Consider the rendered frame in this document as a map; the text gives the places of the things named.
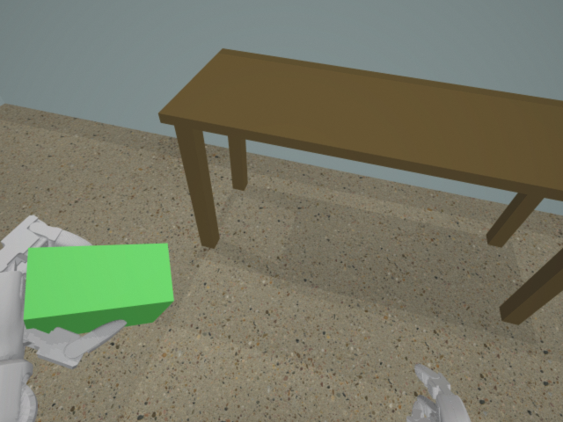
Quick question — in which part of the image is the robot left hand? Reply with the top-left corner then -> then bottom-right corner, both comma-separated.
0,215 -> 127,369

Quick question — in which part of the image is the left robot forearm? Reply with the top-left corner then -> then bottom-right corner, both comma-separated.
0,359 -> 38,422

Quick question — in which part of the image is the table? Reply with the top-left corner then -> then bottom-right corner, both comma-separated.
158,48 -> 563,325

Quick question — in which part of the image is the robot right hand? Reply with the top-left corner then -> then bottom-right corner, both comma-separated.
406,364 -> 471,422

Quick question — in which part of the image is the sponge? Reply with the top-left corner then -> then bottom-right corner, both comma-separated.
24,244 -> 174,334

